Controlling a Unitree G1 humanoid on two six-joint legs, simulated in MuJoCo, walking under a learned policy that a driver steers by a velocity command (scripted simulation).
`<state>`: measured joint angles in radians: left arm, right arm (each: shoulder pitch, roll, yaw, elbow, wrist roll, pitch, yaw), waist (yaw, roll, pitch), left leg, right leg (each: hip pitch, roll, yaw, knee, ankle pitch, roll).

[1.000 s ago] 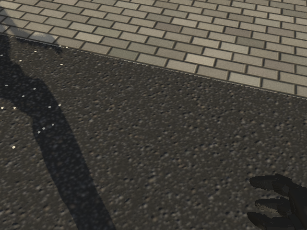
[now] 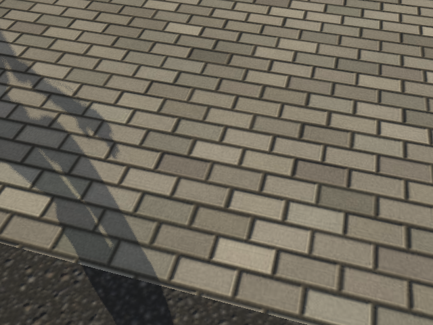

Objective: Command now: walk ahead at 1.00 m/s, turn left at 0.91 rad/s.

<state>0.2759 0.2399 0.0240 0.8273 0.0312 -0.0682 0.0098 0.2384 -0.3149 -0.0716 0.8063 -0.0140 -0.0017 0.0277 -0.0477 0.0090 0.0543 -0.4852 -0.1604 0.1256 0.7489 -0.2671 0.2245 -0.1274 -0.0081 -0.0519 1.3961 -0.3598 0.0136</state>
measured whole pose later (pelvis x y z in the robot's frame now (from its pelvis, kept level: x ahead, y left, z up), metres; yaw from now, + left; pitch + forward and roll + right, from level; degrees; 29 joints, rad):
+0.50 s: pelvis +0.47 -0.02 +0.03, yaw +22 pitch +1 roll -2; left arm 0.25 0.30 0.05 0.75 0.05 -0.07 0.00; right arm 0.29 -0.34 -0.06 0.82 -0.03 -0.06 0.02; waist -0.01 0.03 0.02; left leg -0.35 -0.08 -0.09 1.28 -0.29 0.11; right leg -0.33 0.04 -0.04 0.53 -0.22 -0.02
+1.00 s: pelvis +0.90 +0.15 +0.04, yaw +7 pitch +2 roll +2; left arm 0.24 0.34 0.07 0.77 0.02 -0.01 -0.04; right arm 0.35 -0.30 -0.05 0.84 -0.03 -0.10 0.00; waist -0.02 -0.05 -0.01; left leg -0.11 0.00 0.16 0.39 -0.30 0.00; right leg -0.65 -0.08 -0.02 1.23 -0.24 -0.08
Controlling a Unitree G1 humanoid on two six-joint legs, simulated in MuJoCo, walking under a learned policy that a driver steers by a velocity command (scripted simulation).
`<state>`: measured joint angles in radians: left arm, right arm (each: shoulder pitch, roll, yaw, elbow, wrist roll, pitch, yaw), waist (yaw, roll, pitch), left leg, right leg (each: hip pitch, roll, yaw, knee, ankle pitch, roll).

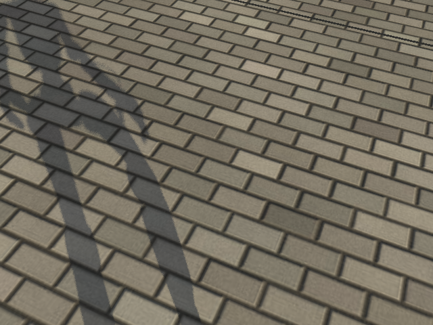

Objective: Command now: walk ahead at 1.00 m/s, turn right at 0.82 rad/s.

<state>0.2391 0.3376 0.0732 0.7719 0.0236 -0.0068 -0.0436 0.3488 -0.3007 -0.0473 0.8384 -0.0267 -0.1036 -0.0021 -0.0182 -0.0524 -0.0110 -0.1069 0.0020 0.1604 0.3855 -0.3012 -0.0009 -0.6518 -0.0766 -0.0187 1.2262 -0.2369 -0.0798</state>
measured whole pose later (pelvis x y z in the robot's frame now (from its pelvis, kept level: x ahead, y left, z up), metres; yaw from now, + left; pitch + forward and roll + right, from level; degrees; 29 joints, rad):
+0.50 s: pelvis +0.46 -0.07 +0.00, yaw -27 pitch +1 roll -1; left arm 0.47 0.32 0.07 0.82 0.00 -0.04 -0.01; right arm 0.02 -0.25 0.03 0.58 -0.05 -0.06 0.02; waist 0.09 -0.01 0.04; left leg -0.72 0.14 -0.09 0.83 -0.12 -0.07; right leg -0.04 0.21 0.15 0.35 -0.30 -0.17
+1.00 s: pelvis +0.86 -0.26 -0.02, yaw -52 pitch +2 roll +2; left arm -0.05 0.31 0.00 0.57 0.04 -0.01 -0.09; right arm 0.56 -0.30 -0.04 0.91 -0.03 -0.10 0.01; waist -0.10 -0.03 0.01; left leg 0.21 0.00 0.24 0.14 -0.37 -0.05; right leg -0.75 -0.02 -0.04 0.80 -0.04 -0.13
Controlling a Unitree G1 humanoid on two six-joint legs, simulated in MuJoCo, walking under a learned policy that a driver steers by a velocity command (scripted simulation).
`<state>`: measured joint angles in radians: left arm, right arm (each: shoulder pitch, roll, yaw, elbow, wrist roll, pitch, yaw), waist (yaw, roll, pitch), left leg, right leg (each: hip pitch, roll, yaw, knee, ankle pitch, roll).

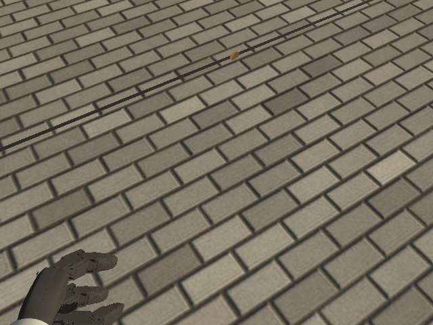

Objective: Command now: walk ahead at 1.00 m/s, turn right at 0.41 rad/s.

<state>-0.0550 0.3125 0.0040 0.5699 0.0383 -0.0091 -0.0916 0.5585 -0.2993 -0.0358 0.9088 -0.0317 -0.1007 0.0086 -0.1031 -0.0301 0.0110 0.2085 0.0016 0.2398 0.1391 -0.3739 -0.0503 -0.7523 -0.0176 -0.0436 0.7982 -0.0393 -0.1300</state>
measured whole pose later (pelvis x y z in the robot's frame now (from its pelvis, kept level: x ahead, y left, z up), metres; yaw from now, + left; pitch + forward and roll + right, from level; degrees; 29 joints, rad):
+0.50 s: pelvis +0.45 +0.01 -0.01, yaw -7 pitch +1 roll -1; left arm 0.41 0.29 0.04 0.90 0.00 -0.05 0.02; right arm 0.02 -0.26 -0.01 0.69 -0.02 -0.13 0.03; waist 0.06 0.02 0.06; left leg -0.54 -0.03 0.02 0.46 0.12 0.05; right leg 0.06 0.09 0.03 0.55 -0.48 -0.06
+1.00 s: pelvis +0.58 -0.02 +0.01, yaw -5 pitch +0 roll +1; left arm 0.21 0.22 0.04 0.91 0.02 0.00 0.04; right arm 0.15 -0.24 -0.02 0.87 -0.02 -0.01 -0.01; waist -0.02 0.03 0.00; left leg -0.32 -0.04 0.01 0.49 -0.17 0.03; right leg -0.28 -0.03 0.05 0.55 -0.27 0.03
